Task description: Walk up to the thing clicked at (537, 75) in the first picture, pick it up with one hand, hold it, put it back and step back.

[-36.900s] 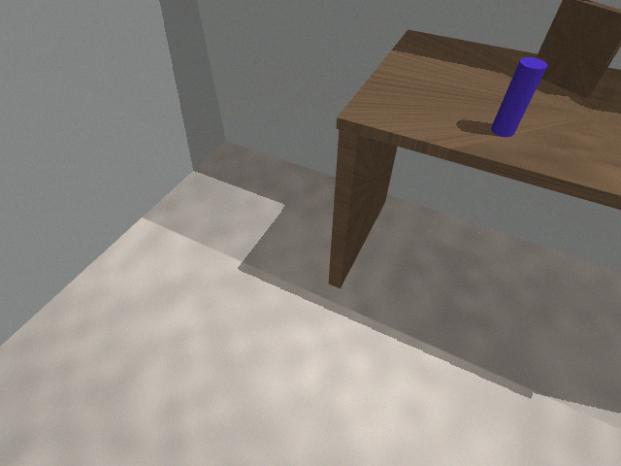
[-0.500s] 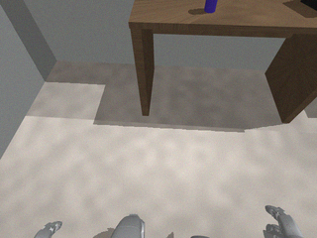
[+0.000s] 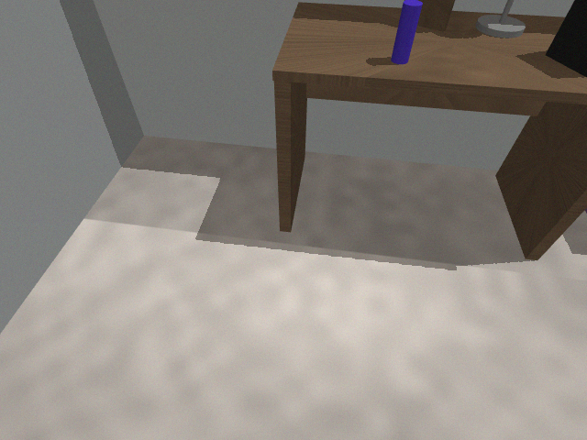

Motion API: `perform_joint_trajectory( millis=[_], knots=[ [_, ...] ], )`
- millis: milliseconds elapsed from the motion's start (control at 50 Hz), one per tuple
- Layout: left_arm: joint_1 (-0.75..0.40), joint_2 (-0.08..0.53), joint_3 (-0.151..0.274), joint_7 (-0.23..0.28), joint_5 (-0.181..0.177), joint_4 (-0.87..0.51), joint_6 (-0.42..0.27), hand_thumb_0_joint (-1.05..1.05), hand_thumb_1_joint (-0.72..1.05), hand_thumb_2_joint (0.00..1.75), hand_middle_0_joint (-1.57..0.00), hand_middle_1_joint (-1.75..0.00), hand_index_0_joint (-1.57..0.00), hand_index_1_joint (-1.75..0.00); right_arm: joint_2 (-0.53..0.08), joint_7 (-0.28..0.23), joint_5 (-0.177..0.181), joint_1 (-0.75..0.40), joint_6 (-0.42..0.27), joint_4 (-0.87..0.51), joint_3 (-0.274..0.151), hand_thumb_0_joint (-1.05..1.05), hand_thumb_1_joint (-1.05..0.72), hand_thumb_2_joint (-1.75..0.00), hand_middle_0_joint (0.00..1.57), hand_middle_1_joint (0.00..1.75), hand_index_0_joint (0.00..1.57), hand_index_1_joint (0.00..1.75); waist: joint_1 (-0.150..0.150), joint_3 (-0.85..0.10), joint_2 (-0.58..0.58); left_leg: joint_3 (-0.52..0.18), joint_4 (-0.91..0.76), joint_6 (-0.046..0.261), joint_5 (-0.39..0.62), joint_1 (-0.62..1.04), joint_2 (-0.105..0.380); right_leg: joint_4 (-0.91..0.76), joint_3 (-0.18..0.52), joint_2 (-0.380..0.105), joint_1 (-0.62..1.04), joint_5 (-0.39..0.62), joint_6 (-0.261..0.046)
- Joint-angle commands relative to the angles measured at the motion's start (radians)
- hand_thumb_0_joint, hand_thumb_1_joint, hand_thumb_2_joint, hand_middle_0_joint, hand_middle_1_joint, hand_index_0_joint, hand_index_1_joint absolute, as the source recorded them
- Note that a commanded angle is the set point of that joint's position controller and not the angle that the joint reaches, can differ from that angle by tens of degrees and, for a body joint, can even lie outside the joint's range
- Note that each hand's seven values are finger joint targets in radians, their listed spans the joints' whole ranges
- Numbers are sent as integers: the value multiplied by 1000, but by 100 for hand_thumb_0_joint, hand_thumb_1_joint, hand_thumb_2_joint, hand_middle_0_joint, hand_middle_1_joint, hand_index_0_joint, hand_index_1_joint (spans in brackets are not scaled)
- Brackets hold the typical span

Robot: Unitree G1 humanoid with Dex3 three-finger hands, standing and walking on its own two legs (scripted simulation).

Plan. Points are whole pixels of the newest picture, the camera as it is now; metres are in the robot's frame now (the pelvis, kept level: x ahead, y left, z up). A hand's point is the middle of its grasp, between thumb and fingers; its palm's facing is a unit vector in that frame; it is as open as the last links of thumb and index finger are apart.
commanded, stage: step back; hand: right
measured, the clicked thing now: (405, 33) +1.12 -0.25 +0.07
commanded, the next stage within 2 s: stand in 0.70 s
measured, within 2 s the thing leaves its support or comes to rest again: neither
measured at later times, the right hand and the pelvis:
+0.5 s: hand out of the picture +0.13 -0.23 -0.15, palm faces -0.02 +0.94 -0.35, open 7.4 cm; pelvis +0.03 +0.02 +0.00, yaw -2 degrees
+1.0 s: hand out of the picture +0.13 -0.24 -0.13, palm faces +0.04 +0.94 -0.34, open 7.4 cm; pelvis +0.04 +0.02 +0.02, yaw -2 degrees
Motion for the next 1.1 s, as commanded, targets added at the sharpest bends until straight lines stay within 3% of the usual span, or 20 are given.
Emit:
perform_joint_trajectory(
  millis=[0, 20, 40, 60, 80, 100, 200, 280, 300, 320, 340, 360, 420, 460, 580, 660, 740, 820, 920, 1080],
  knots=[
    [-10, 143, 39, 12, 0, -50, -47, 0, 90, 90, -20, -30, -20, -30, -287, -7, -2, -120, -18, -103, -78, 0, -90, -90, 20, 30, 20, 30, 9, 1, 207, -177, -222, 117, -352, -127, 177, -284, -51, 36, 155, 71, -6],
    [5, 143, 41, 20, 6, -36, -52, 0, 90, 90, -20, -30, -20, -30, -255, -8, 7, -109, -11, -104, -69, 0, -90, -90, 20, 30, 20, 30, 23, 1, 170, -143, -155, 85, -308, -165, 153, -350, -39, 47, 236, 111, -18],
    [31, 162, 48, 29, 13, -29, -61, 0, 90, 90, -20, -30, -20, -30, -214, -10, 13, -92, -9, -106, -57, 0, -90, -90, 20, 30, 20, 30, 35, -24, 94, -109, -38, 57, -232, -220, 123, -396, 61, 4, 326, 102, -31],
    [61, 241, 66, 37, 21, -24, -68, 0, 90, 90, -20, -30, -20, -30, -176, -10, 18, -120, -10, -126, -48, 0, -90, -90, 20, 30, 20, 30, 60, -10, -86, -39, 167, 11, -262, -392, 2, -488, 393, -176, 338, -114, -111],
    [38, 300, 74, 35, 22, -34, -75, 0, 90, 90, -20, -30, -20, -30, -212, -19, 10, -133, -8, -122, -61, 0, -90, -90, 20, 30, 20, 30, 61, 51, -98, -58, 317, -3, -291, -349, 1, -573, 559, -346, 162, -299, -200],
    [-17, 287, 72, 36, 16, -64, -78, 0, 90, 90, -20, -30, -20, -30, -238, -19, 14, -99, -13, -112, -66, 0, -90, -90, 20, 30, 20, 30, 36, 74, -36, -116, 345, -6, -249, -327, 27, -552, 562, -367, 128, -226, -242],
    [-56, 231, 48, 35, 10, -65, -83, 0, 90, 90, -20, -30, -20, -30, -210, -7, 15, -57, -29, -78, -63, 0, -90, -90, 20, 30, 20, 30, 10, -14, -98, -22, 179, -16, -155, -174, 59, -441, 252, -248, 116, 208, -172],
    [-103, 178, 12, 29, -5, -80, -59, 0, 90, 90, -20, -30, -20, -30, -192, -15, 11, -23, -35, -42, -72, 0, -90, -90, 20, 30, 20, 30, -33, -56, -55, 34, -103, -7, 82, 124, 19, -271, 107, -148, -34, 312, -92],
    [-93, 144, 1, 27, -8, -81, -54, 0, 90, 90, -20, -30, -20, -30, -221, -23, 3, -9, -38, -36, -79, 0, -90, -90, 20, 30, 20, 30, -39, -83, 10, -74, -152, 16, 71, 175, 102, -205, 85, -110, -80, 296, -64],
    [-83, 104, -11, 26, -25, -76, -44, 0, 90, 90, -20, -30, -20, -30, -272, -27, 4, -54, -45, -53, -78, 0, -90, -90, 20, 30, 20, 30, -22, -85, 157, -304, -251, 81, -75, 104, 256, -116, 30, -8, -99, 97, -16],
    [-60, 156, 6, 34, -27, -42, -35, 0, 90, 90, -20, -30, -20, -30, -316, -24, 12, -100, -42, -63, -83, 0, -90, -90, 20, 30, 20, 30, -7, -67, 163, -349, -283, 166, -208, -43, 334, -53, 9, -3, 17, -60, -12],
    [-44, 163, 7, 33, -18, -28, -36, 0, 90, 90, -20, -30, -20, -30, -305, -21, 8, -145, -40, -70, -79, 0, -90, -90, 20, 30, 20, 30, 9, -42, 136, -326, -272, 175, -194, -87, 325, -61, 25, -18, 62, -52, -14],
    [-11, 145, 4, 37, -15, 16, -56, 0, 90, 90, -20, -30, -20, -30, -253, -20, 19, -189, -38, -58, -55, 0, -90, -90, 20, 30, 20, 30, 37, -61, 168, -141, -152, 68, 129, -65, 212, -305, 42, -33, 178, 215, -22],
    [-49, 186, 8, 37, -13, 21, -62, 0, 90, 90, -20, -30, -20, -30, -216, -20, 30, -192, -32, -48, -44, 0, -90, -90, 20, 30, 20, 30, 12, -70, 106, -67, -111, 22, 91, -48, 145, -327, 123, -75, 169, 298, -43],
    [-116, 176, -4, 43, -18, 30, -63, 0, 90, 90, -20, -30, -20, -30, -215, -25, 31, -195, -37, 0, -43, 0, -90, -90, 20, 30, 20, 30, -2, -144, 41, -20, -87, 32, 368, 89, 146, -325, 102, -94, 204, 543, -30],
    [-148, 170, -5, 46, -17, 37, -57, 0, 90, 90, -20, -30, -20, -30, -208, -29, 33, -208, -33, 21, -46, 0, -90, -90, 20, 30, 20, 30, -8, -143, 23, -6, -107, 26, 360, 97, 144, -329, 96, -94, 219, 550, -29],
    [-164, 144, -25, 42, -26, 62, -53, 0, 90, 90, -20, -30, -20, -30, -216, -26, 43, -212, -38, 39, -34, 0, -90, -90, 20, 30, 20, 30, -17, -156, 37, -33, -158, 19, 490, 182, 159, -382, 83, -101, 231, 599, -4],
    [-183, 151, -23, 41, -22, 74, -49, 0, 90, 90, -20, -30, -20, -30, -210, -25, 42, -227, -39, 48, -28, 0, -90, -90, 20, 30, 20, 30, -14, -140, 36, -29, -202, 9, 431, 189, 157, -422, 83, -107, 240, 535, 0],
    [-206, 148, -26, 34, -17, 87, -47, 0, 90, 90, -20, -30, -20, -30, -210, -19, 38, -242, -37, 60, -24, 0, -90, -90, 20, 30, 20, 30, -16, -83, 48, -35, -266, -2, 235, 126, 148, -482, 89, -106, 220, 363, 2],
    [-207, 155, -27, 32, -17, 101, -50, 0, 90, 90, -20, -30, -20, -30, -212, -16, 38, -223, -37, 80, -21, 0, -90, -90, 20, 30, 20, 30, -22, -74, 27, -40, -288, -6, 165, 129, 144, -513, 96, -111, 195, 299, -1]
  ],
)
